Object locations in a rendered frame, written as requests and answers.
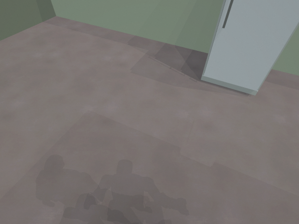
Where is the handle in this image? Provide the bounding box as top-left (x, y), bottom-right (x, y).
top-left (222, 0), bottom-right (234, 28)

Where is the fridge door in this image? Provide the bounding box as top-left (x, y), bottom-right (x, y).
top-left (204, 0), bottom-right (299, 91)

